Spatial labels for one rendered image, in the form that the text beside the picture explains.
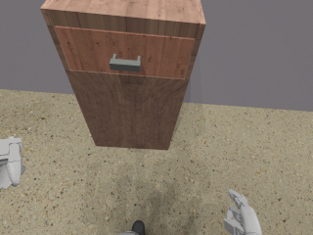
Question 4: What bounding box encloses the robot left foot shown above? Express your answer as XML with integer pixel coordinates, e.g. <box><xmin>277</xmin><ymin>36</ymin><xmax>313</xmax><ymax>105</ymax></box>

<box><xmin>131</xmin><ymin>220</ymin><xmax>145</xmax><ymax>235</ymax></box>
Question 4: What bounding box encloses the left robot hand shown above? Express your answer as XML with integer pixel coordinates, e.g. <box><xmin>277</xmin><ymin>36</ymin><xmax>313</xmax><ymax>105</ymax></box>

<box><xmin>0</xmin><ymin>136</ymin><xmax>26</xmax><ymax>190</ymax></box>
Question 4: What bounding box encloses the handle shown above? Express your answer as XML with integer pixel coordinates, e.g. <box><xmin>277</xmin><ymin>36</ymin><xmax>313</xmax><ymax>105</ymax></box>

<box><xmin>110</xmin><ymin>54</ymin><xmax>141</xmax><ymax>72</ymax></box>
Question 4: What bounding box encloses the drawer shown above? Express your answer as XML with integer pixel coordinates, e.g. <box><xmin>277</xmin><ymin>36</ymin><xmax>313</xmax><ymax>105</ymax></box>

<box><xmin>55</xmin><ymin>25</ymin><xmax>195</xmax><ymax>78</ymax></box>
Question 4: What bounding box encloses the right robot hand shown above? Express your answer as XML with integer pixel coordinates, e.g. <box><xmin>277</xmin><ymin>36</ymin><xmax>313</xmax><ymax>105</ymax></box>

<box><xmin>224</xmin><ymin>189</ymin><xmax>262</xmax><ymax>235</ymax></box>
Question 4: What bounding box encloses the cabinet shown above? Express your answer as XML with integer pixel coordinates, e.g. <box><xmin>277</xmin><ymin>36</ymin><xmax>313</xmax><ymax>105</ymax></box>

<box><xmin>40</xmin><ymin>0</ymin><xmax>206</xmax><ymax>151</ymax></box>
